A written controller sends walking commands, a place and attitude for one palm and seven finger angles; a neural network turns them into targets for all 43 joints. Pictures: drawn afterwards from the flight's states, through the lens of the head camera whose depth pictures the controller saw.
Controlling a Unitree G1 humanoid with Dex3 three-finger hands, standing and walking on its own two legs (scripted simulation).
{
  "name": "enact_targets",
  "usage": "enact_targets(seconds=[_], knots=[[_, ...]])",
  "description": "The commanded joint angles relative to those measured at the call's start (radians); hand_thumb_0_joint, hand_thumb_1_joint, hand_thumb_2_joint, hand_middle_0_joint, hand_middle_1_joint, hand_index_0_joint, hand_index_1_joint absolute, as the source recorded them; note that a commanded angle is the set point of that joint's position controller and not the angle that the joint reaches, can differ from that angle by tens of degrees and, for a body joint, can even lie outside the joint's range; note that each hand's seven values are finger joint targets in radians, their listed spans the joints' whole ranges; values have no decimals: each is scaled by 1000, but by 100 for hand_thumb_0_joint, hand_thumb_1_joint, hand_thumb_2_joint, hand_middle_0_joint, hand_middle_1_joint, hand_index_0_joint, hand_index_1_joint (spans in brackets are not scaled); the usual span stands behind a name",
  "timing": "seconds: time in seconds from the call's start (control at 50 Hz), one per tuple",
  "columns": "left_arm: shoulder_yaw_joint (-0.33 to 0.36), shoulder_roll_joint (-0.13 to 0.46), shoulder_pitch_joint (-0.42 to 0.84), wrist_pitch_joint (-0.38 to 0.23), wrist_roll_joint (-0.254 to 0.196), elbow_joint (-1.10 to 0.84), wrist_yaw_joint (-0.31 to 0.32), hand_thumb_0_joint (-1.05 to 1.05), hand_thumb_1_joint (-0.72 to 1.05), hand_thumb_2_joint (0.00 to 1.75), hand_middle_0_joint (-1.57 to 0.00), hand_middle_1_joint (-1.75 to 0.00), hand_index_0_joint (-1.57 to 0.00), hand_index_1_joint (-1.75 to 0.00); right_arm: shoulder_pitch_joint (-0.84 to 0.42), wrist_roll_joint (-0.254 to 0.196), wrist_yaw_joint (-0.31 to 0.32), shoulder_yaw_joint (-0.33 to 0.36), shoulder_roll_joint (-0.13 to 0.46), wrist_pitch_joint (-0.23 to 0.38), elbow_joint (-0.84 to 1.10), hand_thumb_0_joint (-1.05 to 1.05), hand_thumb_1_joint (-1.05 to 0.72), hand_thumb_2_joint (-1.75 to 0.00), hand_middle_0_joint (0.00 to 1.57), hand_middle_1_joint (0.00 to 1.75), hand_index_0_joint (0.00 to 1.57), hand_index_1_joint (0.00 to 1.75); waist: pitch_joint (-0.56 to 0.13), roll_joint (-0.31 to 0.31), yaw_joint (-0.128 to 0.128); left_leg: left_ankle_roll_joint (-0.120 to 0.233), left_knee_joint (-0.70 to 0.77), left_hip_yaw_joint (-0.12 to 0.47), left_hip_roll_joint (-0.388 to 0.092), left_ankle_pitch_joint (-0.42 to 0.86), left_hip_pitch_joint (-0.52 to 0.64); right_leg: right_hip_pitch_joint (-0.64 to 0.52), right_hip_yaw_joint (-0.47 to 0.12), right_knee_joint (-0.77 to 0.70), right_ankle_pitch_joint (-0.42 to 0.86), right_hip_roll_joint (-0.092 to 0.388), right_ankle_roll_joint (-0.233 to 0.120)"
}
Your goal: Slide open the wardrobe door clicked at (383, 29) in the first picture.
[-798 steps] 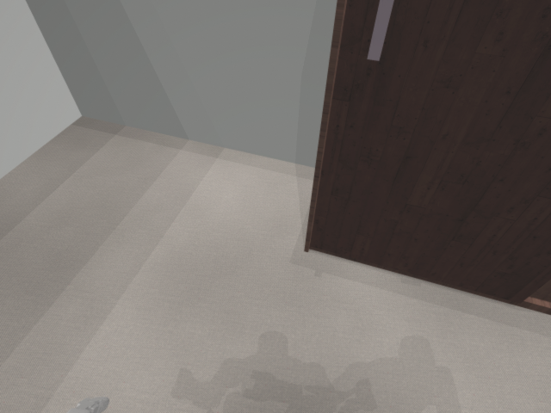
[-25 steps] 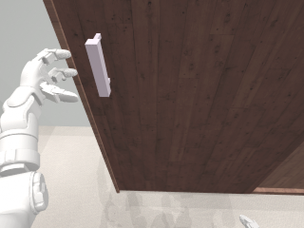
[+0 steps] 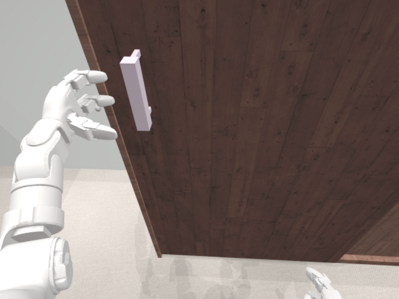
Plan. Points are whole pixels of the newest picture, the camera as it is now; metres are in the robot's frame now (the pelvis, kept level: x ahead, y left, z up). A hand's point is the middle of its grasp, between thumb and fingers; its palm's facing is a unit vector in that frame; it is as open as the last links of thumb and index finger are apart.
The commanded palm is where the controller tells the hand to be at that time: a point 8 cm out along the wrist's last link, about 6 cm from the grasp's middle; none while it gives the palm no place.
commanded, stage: feel for the door with the fingertips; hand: left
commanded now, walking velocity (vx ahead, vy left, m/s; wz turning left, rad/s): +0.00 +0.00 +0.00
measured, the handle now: (140, 91) +0.46 +0.15 +0.21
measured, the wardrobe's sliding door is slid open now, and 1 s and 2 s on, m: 0.00 0.00 0.00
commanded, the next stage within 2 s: slide the fingers in behind the handle in 0.76 s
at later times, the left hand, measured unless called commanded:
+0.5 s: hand (119, 104) +0.41 +0.18 +0.21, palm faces +0.06 -1.00 +0.00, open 14.0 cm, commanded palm +0.39 +0.23 +0.22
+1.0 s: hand (120, 100) +0.42 +0.18 +0.22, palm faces +0.05 -1.00 -0.01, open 13.7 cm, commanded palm +0.39 +0.22 +0.22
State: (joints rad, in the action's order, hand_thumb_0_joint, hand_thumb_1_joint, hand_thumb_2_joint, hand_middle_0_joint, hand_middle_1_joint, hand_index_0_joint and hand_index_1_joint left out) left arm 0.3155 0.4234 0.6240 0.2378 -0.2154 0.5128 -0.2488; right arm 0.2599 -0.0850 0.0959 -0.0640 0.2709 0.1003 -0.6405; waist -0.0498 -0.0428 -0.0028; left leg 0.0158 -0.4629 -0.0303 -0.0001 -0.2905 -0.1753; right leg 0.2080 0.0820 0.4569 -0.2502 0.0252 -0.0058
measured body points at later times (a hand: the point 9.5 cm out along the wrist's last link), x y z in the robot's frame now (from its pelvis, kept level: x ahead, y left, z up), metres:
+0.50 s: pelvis -0.01 -0.01 +0.00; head -0.02 -0.03 +0.45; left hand +0.40 +0.23 +0.22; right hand +0.12 -0.26 -0.10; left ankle -0.03 +0.11 -0.74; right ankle -0.01 -0.12 -0.74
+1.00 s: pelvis -0.02 -0.01 +0.00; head -0.02 -0.03 +0.45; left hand +0.41 +0.23 +0.22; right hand +0.10 -0.26 -0.11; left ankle -0.03 +0.11 -0.74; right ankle -0.01 -0.12 -0.74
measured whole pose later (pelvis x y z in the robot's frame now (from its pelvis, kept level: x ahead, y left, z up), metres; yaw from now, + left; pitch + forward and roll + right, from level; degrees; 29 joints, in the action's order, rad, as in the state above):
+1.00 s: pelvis -0.02 -0.01 +0.00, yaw +0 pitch +1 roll +0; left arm 0.26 0.40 0.83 0.14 -0.18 0.79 -0.17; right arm 0.29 -0.08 0.10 -0.06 0.27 0.12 -0.70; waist -0.04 -0.04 -0.02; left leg 0.00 -0.47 -0.02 -0.01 -0.27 -0.21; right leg 0.25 0.09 0.47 -0.23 0.02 -0.02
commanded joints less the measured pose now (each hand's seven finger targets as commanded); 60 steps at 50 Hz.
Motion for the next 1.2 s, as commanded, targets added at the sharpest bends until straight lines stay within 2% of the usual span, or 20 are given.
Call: enact_targets(seconds=[0.0,0.02,0.06,0.14,0.2,0.24,0.26,0.32,0.36,0.48,0.54,0.66,0.72,0.74,0.82,0.84,1.02,1.06,1.12,1.18], knots=[[25,204,499,-63,-22,-261,12,0,-50,30,-30,-120,-30,-120,-94,1,12,52,125,57,135,0,-90,-90,20,30,20,30,-264,-10,-11,10,31,72,-20,386,129,-62,-36,-26,348,1,-39],[43,224,467,-59,-19,-254,18,0,-50,30,-30,-120,-30,-120,-96,1,11,54,130,52,133,0,-90,-90,20,30,20,30,-262,1,-2,12,33,68,-22,383,125,-71,-38,-30,344,2,-38],[-7,157,489,-47,-21,-249,27,0,-50,30,-30,-120,-30,-120,-110,-2,11,48,119,51,135,0,-90,-90,20,30,20,30,-238,4,-13,13,40,66,-17,339,109,-56,-37,-33,320,3,-36],[16,196,511,-35,-6,-194,57,0,-50,30,-30,-120,-30,-120,-115,-3,18,45,125,37,128,0,-90,-90,20,30,20,30,-199,29,-10,20,56,61,-14,247,60,-49,-44,-47,245,6,-33],[-30,155,604,-58,1,-232,72,0,-50,30,-30,-120,-30,-120,-117,-1,17,43,115,43,128,0,-90,-90,20,30,20,30,-240,-25,-24,19,48,64,-9,258,94,-50,-51,-43,255,8,-37],[7,184,576,-74,-4,-232,82,0,-50,30,-30,-120,-30,-120,-113,2,18,46,118,43,127,0,-90,-90,20,30,20,30,-274,28,-14,22,48,64,-13,282,100,-84,-51,-42,282,6,-35],[-17,147,571,-77,-7,-236,79,0,-50,30,-30,-120,-30,-120,-117,1,16,46,112,45,131,0,-90,-90,20,30,20,30,-283,21,-15,23,45,58,-11,287,105,-88,-51,-39,293,6,-34],[52,233,524,-70,5,-116,88,0,-50,30,-30,-120,-30,-120,-97,3,20,47,126,35,110,0,-90,-90,20,30,20,30,-223,55,-6,24,56,51,-12,240,51,-82,-57,-54,261,7,-29],[30,224,563,-72,14,-105,87,0,-50,30,-30,-120,-30,-120,-95,-1,20,45,123,33,114,0,-90,-90,20,30,20,30,-212,36,-13,26,62,46,-10,220,33,-80,-61,-56,252,11,-29],[60,271,582,-113,11,-107,57,0,-50,30,-30,-120,-30,-120,-65,-1,19,56,129,39,118,0,-90,-90,20,30,20,30,-285,42,-17,32,50,31,-8,276,51,-137,-70,-48,346,11,-25],[-10,195,608,-122,7,-109,37,0,-50,30,-30,-120,-30,-120,-60,-5,16,56,127,46,117,0,-90,-90,20,30,20,30,-255,1,-33,33,47,33,-10,283,75,-94,-63,-51,336,5,-29],[-18,192,677,-111,7,-43,50,0,-50,30,-30,-120,-30,-120,-40,-7,18,61,135,51,89,0,-90,-90,20,30,20,30,-222,11,-45,32,54,41,-9,215,54,-42,-62,-66,247,1,-28],[7,220,669,-127,17,-28,70,0,-50,30,-30,-120,-30,-120,-26,-1,16,64,140,51,83,0,-90,-90,20,30,20,30,-257,32,-35,33,51,44,-10,238,59,-65,-60,-58,259,0,-30],[-32,177,701,-133,18,-40,67,0,-50,30,-30,-120,-30,-120,-30,-3,14,60,134,52,87,0,-90,-90,20,30,20,30,-247,11,-44,33,53,43,-9,238,61,-55,-60,-57,261,0,-30],[-31,186,735,-150,21,28,71,0,-50,30,-30,-120,-30,-120,-15,-1,16,61,141,56,68,0,-90,-90,20,30,20,30,-229,56,-51,33,53,51,-13,203,49,-31,-58,-61,219,-2,-30],[-60,153,774,-155,22,34,67,0,-50,30,-30,-120,-30,-120,-17,-3,16,58,136,59,65,0,-90,-90,20,30,20,30,-218,25,-64,34,54,46,-11,195,59,-11,-62,-64,215,-2,-29],[-19,173,680,-191,12,-5,53,0,-50,30,-30,-120,-30,-120,-26,2,3,59,133,72,90,0,-90,-90,20,30,20,30,-294,37,-25,29,47,56,-14,267,77,-74,-54,-38,283,-2,-37],[-34,146,660,-183,3,-40,48,0,-50,30,-30,-120,-30,-120,-43,-2,0,54,125,71,101,0,-90,-90,20,30,20,30,-272,16,-24,29,52,50,-12,255,76,-65,-56,-43,278,-4,-35],[10,189,599,-157,11,-44,66,0,-50,30,-30,-120,-30,-120,-54,-3,0,56,130,66,106,0,-90,-90,20,30,20,30,-233,49,-6,28,63,56,-17,227,49,-62,-52,-49,235,-4,-35],[-29,126,601,-143,12,-157,87,0,-50,30,-30,-120,-30,-120,-81,-2,-5,52,115,67,125,0,-90,-90,20,30,20,30,-254,2,-6,23,67,56,-18,250,83,-63,-50,-43,247,-4,-37]])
